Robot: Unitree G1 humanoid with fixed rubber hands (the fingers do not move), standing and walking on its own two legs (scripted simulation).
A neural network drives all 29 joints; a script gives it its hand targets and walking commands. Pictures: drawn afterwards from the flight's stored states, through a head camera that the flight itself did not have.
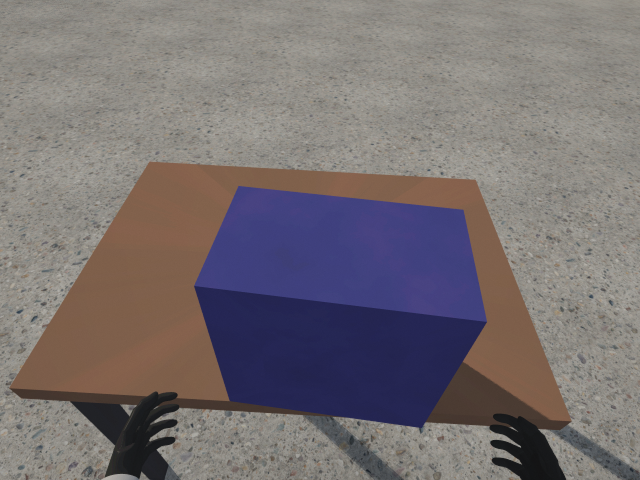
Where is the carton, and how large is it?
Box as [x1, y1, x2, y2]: [194, 186, 486, 427]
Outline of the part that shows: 238,186 194,285 229,399 233,401 421,427 486,322 463,210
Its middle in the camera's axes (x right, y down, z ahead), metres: +0.02 +0.10 +0.55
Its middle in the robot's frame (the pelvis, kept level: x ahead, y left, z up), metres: +0.35 +0.02 +0.01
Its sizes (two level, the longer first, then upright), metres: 0.294 0.170 0.285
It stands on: a table, 0.65 m high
